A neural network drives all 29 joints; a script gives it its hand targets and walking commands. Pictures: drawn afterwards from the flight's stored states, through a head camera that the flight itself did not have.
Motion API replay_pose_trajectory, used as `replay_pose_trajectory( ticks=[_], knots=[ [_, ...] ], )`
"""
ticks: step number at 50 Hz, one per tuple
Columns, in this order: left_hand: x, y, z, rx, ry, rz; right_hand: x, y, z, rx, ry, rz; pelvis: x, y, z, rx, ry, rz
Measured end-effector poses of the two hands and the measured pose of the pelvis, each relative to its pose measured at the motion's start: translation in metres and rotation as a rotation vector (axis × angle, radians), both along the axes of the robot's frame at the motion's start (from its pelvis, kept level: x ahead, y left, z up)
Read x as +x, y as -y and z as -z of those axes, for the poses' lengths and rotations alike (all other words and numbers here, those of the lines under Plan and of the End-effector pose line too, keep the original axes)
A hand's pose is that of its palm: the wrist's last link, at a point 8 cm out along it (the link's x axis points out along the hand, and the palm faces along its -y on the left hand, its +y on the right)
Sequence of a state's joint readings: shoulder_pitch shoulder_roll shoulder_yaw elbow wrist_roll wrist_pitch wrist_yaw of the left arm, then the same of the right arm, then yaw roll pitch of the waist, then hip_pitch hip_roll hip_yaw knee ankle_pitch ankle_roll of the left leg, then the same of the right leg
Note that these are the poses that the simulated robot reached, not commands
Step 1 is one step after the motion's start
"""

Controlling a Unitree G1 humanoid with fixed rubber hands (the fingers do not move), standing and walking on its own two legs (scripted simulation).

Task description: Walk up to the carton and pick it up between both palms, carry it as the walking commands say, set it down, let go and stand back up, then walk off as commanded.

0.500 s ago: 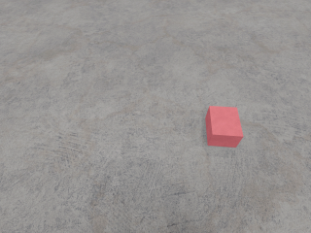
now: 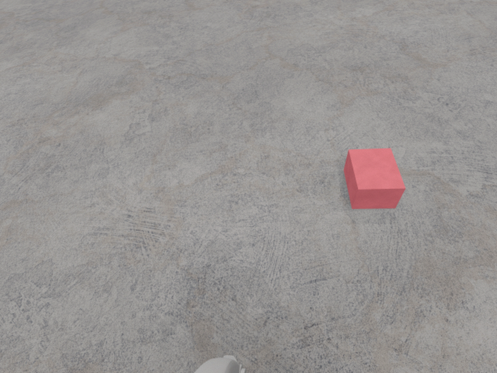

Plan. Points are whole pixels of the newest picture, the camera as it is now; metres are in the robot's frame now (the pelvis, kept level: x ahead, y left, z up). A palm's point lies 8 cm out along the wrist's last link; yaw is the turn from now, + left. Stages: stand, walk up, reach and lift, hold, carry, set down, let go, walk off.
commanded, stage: walk off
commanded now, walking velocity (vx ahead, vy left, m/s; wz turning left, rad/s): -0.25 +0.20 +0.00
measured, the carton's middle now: (371, 178) +1.03 -0.55 -0.70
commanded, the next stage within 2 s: stand in 0.42 s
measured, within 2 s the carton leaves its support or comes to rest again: neither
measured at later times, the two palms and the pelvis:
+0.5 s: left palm out of the picture -0.09 +0.43 -0.14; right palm out of the picture -0.06 -0.13 -0.10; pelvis -0.14 +0.14 +0.00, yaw +0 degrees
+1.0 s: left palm out of the picture -0.18 +0.41 -0.14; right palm out of the picture -0.23 -0.06 -0.14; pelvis -0.20 +0.18 +0.00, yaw +0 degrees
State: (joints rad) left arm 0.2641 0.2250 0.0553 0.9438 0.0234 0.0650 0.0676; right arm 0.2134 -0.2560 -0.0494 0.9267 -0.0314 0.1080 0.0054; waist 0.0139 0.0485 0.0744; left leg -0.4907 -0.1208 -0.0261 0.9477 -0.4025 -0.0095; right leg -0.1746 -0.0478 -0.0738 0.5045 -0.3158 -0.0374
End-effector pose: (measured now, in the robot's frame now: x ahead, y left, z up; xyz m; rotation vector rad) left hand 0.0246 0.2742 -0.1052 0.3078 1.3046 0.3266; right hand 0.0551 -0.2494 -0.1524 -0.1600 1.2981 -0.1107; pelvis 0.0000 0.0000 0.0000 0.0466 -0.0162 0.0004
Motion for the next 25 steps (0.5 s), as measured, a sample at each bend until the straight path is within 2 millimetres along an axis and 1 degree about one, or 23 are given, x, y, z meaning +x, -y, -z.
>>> replay_pose_trajectory(
  ticks=[2,5,7,9,12,16,18,19,22,25],
  knots=[
    [-0.012,-0.013,-0.008,0.023,-0.010,-0.003,-0.021,0.000,-0.001,0.001,-0.028,0.009,-0.010,-0.007,-0.003,0.011,-0.001,-0.004],
    [-0.017,-0.032,-0.016,0.050,0.020,0.001,-0.049,0.001,-0.002,-0.016,-0.067,0.020,-0.026,-0.018,-0.005,0.023,-0.003,-0.011],
    [-0.018,-0.044,-0.019,0.061,0.049,0.011,-0.062,-0.003,-0.003,-0.030,-0.081,0.023,-0.037,-0.027,-0.005,0.030,-0.005,-0.015],
    [-0.021,-0.057,-0.020,0.067,0.072,0.020,-0.069,-0.010,-0.006,-0.040,-0.078,0.019,-0.048,-0.037,-0.005,0.034,-0.007,-0.017],
    [-0.033,-0.080,-0.014,0.059,0.086,0.020,-0.069,-0.028,-0.011,-0.051,-0.044,0.002,-0.065,-0.055,-0.003,0.027,-0.010,-0.019],
    [-0.060,-0.117,0.008,0.024,0.081,0.004,-0.069,-0.060,-0.020,-0.091,0.016,-0.031,-0.089,-0.087,0.005,0.004,-0.014,-0.021],
    [-0.074,-0.138,0.024,0.000,0.079,0.005,-0.077,-0.076,-0.021,-0.126,0.032,-0.049,-0.101,-0.106,0.014,-0.018,-0.016,-0.022],
    [-0.083,-0.144,0.029,-0.010,0.067,-0.001,-0.084,-0.084,-0.025,-0.130,0.033,-0.049,-0.107,-0.113,0.014,-0.021,-0.013,-0.018],
    [-0.102,-0.153,0.035,-0.056,0.036,-0.022,-0.102,-0.106,-0.039,-0.145,0.046,-0.051,-0.123,-0.128,0.007,-0.055,-0.013,-0.010],
    [-0.118,-0.159,0.036,-0.089,0.034,-0.009,-0.111,-0.122,-0.048,-0.162,0.077,-0.041,-0.136,-0.141,0.002,-0.069,-0.013,-0.006]
  ],
)
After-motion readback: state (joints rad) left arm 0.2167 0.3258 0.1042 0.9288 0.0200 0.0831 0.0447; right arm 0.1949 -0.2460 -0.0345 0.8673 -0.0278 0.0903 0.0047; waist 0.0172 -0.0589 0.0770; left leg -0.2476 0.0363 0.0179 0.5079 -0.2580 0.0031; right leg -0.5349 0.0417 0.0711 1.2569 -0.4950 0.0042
